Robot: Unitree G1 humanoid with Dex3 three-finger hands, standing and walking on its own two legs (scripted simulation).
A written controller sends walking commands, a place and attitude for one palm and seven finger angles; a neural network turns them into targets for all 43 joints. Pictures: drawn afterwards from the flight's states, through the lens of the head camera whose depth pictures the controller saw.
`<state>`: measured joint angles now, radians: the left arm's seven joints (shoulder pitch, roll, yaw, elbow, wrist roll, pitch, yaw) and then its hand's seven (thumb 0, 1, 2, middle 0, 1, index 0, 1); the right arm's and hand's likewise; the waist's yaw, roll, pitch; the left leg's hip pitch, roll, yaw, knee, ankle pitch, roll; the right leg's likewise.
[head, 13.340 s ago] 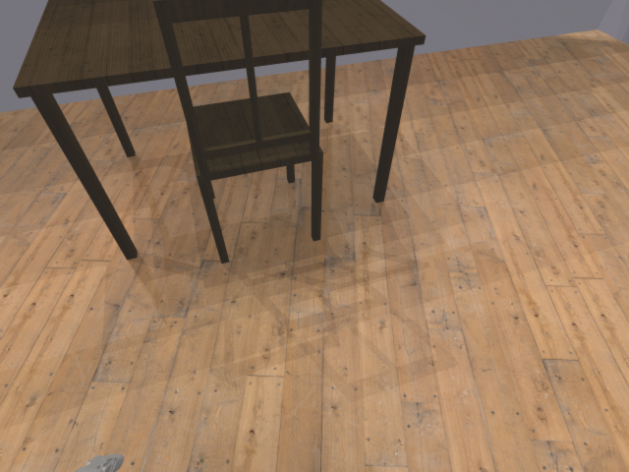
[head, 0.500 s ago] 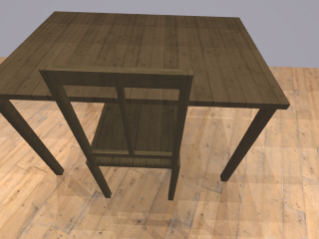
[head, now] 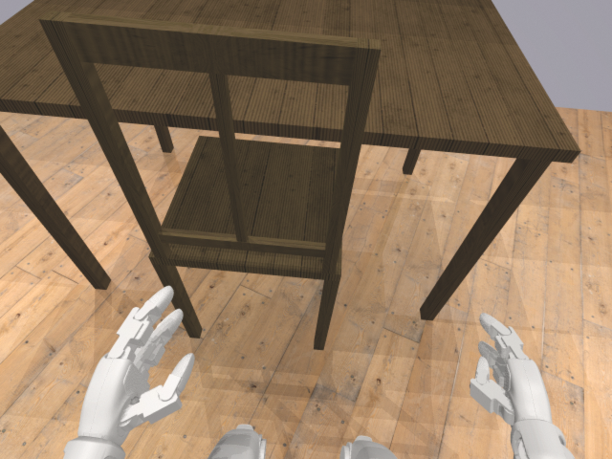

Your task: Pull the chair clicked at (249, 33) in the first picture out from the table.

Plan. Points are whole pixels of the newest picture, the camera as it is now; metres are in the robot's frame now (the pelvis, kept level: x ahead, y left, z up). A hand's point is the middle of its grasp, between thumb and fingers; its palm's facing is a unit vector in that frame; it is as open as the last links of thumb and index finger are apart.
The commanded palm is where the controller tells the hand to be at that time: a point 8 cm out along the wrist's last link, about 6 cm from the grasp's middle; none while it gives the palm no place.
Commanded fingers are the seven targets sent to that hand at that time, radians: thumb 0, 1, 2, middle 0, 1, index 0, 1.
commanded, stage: raise the hand toward the chair's back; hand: left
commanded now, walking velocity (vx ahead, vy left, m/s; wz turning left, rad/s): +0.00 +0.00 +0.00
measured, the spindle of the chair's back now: (232, 173) +0.53 +0.17 +0.04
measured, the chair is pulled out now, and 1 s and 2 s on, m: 0.00 0.00 0.00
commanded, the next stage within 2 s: aim the fingers beside a spindle in 1.68 s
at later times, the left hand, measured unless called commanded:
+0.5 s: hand (147, 363) +0.22 +0.20 +0.04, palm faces +0.00 -1.00 -0.05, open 13.6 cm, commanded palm +0.19 +0.26 +0.04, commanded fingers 0.00 -0.20 0.43 -0.09 -0.13 -0.09 -0.13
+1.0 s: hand (125, 344) +0.23 +0.23 +0.05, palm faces +0.00 -1.00 -0.05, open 16.8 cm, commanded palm +0.22 +0.29 +0.05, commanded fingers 0.00 -0.50 0.30 -0.06 -0.08 -0.06 -0.08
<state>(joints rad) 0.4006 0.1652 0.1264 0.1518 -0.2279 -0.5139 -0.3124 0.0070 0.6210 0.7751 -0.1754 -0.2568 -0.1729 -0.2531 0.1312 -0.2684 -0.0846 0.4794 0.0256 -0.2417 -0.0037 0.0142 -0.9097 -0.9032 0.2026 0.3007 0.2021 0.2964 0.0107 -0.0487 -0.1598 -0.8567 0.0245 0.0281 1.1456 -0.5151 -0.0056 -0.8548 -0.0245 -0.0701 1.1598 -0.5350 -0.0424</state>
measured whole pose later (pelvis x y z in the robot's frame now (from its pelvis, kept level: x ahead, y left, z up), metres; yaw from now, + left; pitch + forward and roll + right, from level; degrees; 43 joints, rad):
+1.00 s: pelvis +0.01 +0.03 +0.01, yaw +1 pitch +15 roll -3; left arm 0.32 0.25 0.20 0.05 -0.26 -0.37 -0.30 -0.01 -0.46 0.32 -0.07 -0.09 -0.06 -0.08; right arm 0.22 -0.22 0.03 0.51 0.03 -0.20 -0.04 0.01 -0.90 -0.90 0.21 0.30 0.21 0.30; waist 0.00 0.03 -0.15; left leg -0.90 0.02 -0.01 1.15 -0.52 0.03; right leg -0.84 -0.02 -0.11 1.08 -0.50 -0.01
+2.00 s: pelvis +0.01 +0.02 +0.01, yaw +1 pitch +16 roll -2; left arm 0.21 0.23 0.18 0.16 -0.26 -0.41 -0.30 -0.01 -0.50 0.30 -0.06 -0.08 -0.06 -0.08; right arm 0.24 -0.25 0.01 0.54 0.03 -0.21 -0.04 0.01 -0.90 -0.90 0.21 0.30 0.21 0.30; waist -0.02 0.04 -0.15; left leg -0.91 0.02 -0.01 1.14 -0.51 0.02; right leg -0.86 -0.02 -0.10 1.09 -0.51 -0.02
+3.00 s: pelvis +0.00 +0.01 -0.02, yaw +0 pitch +21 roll -1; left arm -0.22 0.19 0.14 0.50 -0.14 -0.45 -0.11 -0.01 -0.50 0.30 -0.06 -0.08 -0.06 -0.08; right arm 0.23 -0.24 0.00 0.57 0.00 -0.08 0.00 0.01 -0.91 -0.90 0.21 0.30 0.21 0.30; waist -0.06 0.03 -0.16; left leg -1.09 0.03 0.01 1.26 -0.54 0.02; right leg -1.07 -0.02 -0.08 1.23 -0.54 -0.03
